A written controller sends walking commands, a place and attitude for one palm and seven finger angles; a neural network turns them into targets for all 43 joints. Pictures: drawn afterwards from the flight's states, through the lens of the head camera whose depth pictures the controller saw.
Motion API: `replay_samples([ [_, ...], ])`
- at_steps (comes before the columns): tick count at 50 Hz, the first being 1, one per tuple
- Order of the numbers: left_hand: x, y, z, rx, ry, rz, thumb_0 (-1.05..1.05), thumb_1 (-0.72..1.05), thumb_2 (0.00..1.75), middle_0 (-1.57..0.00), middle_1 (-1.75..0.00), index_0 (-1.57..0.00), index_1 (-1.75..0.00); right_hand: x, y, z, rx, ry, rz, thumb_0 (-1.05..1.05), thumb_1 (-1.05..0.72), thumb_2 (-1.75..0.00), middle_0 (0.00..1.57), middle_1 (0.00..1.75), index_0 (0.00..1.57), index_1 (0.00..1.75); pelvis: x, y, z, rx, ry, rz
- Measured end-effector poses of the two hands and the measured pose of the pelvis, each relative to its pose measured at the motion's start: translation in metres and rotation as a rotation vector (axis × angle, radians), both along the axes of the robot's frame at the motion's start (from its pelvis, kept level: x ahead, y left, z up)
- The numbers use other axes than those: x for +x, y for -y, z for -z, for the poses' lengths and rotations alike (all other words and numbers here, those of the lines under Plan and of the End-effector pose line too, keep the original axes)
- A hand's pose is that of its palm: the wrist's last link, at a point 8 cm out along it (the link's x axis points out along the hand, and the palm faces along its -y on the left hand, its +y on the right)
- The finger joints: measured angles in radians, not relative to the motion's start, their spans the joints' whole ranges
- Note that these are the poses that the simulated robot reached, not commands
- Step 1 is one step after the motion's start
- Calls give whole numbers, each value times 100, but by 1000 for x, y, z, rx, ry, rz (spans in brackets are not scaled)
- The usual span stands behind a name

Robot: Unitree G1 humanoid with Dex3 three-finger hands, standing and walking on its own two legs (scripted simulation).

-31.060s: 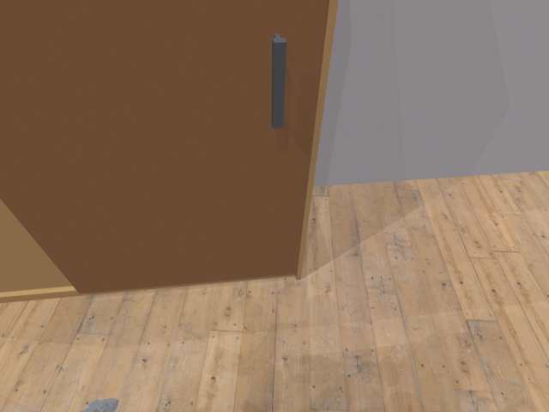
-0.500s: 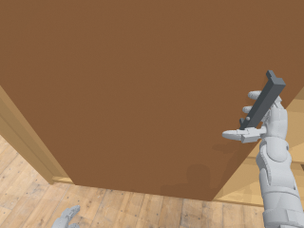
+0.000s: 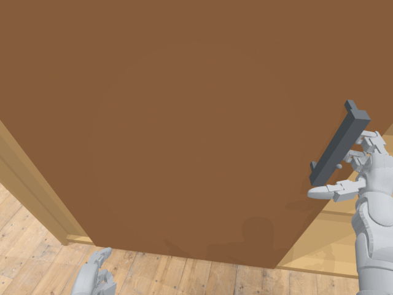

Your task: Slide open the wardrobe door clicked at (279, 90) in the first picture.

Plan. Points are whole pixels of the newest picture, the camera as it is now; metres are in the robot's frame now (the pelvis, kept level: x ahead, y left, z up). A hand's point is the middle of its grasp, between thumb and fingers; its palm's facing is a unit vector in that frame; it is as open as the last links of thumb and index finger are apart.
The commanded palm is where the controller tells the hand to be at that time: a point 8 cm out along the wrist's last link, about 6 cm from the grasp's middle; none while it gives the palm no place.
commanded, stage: slip the hand off the handle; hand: right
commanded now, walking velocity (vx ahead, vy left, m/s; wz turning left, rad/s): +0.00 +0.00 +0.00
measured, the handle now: (331, 146) +0.39 -0.25 +0.13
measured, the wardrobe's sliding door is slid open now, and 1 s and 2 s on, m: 0.67 0.67 0.67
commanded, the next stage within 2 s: draw the hand back to the body in 1.00 s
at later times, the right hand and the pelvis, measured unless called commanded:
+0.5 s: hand (367, 179) +0.32 -0.29 +0.12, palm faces +0.31 +0.94 -0.14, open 14.7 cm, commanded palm +0.26 -0.34 +0.13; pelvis -0.01 -0.02 +0.00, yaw +0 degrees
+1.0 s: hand (388, 235) +0.21 -0.28 +0.12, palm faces +0.36 +0.92 -0.13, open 14.7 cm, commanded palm +0.16 -0.33 +0.13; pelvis -0.02 -0.01 +0.00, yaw -2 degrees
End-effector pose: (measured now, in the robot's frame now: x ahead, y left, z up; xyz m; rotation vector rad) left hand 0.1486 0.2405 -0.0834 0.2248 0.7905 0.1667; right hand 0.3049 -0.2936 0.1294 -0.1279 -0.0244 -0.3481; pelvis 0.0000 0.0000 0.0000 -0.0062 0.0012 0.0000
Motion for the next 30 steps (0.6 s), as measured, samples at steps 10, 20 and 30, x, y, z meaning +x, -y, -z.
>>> replay_samples([
  [10, -21, -2, 10, 30, -61, -5, 1, 90, 90, -20, -30, -20, -30, -7, 40, -8, -32, 10, 25, -1, 55, -20, 26, 116, 27, 117, -6, 8, 1, 14, -11, 16],
  [20, -46, 3, 13, 25, -90, -46, 1, 90, 90, -20, -30, -20, -30, -8, 49, -6, -11, 19, -17, -1, 55, -20, 29, 118, 25, 116, -8, 16, 2, 15, -19, 7],
  [30, -35, 13, 6, 8, -3, -24, 1, 90, 90, -20, -30, -20, -30, -53, 44, 6, -11, 17, -15, -1, 55, -20, 26, 116, 25, 115, -8, 21, 2, 14, 11, -4],
])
